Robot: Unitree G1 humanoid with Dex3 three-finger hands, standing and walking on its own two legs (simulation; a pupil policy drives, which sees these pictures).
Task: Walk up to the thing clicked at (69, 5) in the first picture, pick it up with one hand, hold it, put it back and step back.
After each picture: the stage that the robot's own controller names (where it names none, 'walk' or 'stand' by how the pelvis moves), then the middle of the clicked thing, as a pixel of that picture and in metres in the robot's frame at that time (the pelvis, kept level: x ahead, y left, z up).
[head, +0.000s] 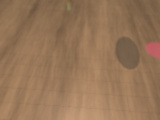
stand; (68, 6) +2.40 +0.14 -0.72
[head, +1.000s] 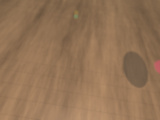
walk; (76, 14) +2.27 +0.08 -0.70
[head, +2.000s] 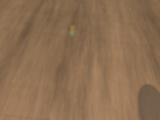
walk; (72, 30) +1.61 +0.04 -0.69
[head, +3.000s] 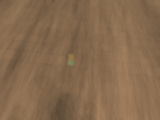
walk; (70, 60) +1.12 +0.05 -0.71
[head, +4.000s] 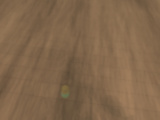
walk; (65, 91) +0.75 +0.08 -0.70
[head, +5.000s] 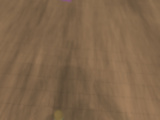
stand; (58, 117) +0.54 +0.10 -0.71
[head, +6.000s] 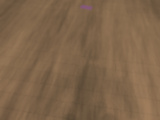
stand; out of the picture +0.46 +0.08 -0.72
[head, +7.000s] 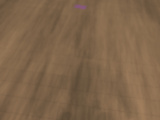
stand; out of the picture +0.44 +0.11 -0.72
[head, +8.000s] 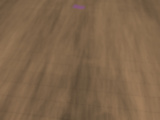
stand; out of the picture +0.46 +0.11 -0.73
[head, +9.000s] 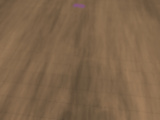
stand; out of the picture +0.44 +0.11 -0.73
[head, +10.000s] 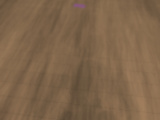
stand; out of the picture +0.44 +0.11 -0.73
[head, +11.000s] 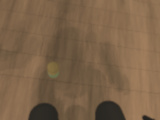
go down; (53, 70) +0.51 +0.11 -0.45
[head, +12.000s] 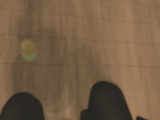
go down; (29, 50) +0.54 +0.15 -0.32
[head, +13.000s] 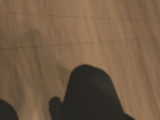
close in; out of the picture +0.53 +0.20 -0.24
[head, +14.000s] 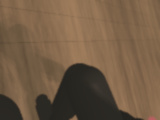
close; out of the picture +0.52 +0.21 -0.26
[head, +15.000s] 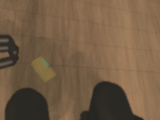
lift; (43, 69) +0.46 +0.10 -0.33
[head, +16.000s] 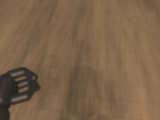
hold; out of the picture +0.37 +0.05 -0.67
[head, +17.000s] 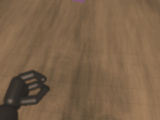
hold; out of the picture +0.37 +0.07 -0.70
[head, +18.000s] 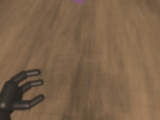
go down; out of the picture +0.36 +0.06 -0.71
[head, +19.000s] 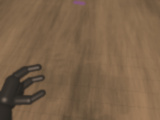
stand; out of the picture +0.38 +0.04 -0.71
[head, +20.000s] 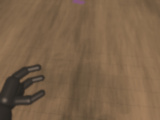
stand; out of the picture +0.40 +0.01 -0.71
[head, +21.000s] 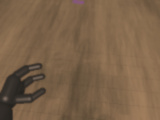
stand; out of the picture +0.41 -0.03 -0.71
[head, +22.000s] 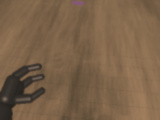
stand; out of the picture +0.43 -0.06 -0.71
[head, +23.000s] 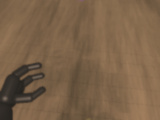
stand; out of the picture +0.44 -0.08 -0.71
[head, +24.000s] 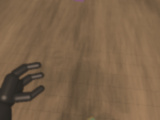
stand; out of the picture +0.46 -0.11 -0.71
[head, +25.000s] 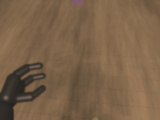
stand; out of the picture +0.47 -0.14 -0.71
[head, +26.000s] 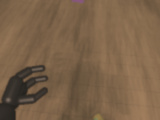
stand; out of the picture +0.49 -0.16 -0.71
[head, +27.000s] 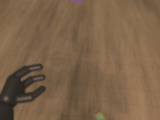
stand; out of the picture +0.50 -0.18 -0.71
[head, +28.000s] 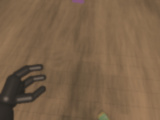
stand; out of the picture +0.50 -0.20 -0.71
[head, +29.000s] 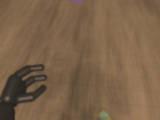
stand; (105, 118) +0.52 -0.21 -0.71
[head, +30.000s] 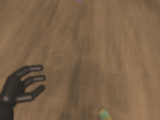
close; (105, 117) +0.52 -0.21 -0.71
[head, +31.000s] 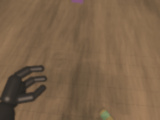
close; (106, 117) +0.53 -0.22 -0.71
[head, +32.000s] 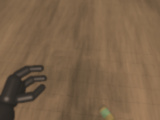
close; (106, 115) +0.53 -0.22 -0.71
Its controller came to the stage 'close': yes
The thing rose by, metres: 0.01
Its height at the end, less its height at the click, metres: -0.02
